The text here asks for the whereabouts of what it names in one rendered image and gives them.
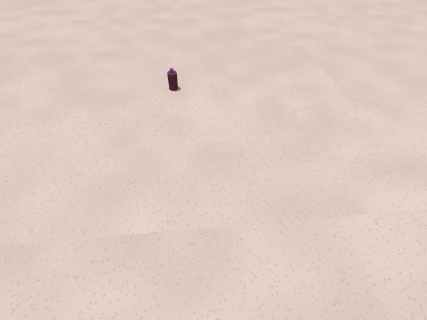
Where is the bottle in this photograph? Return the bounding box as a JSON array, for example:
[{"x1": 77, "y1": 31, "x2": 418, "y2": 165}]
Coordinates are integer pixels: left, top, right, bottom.
[{"x1": 167, "y1": 68, "x2": 178, "y2": 91}]

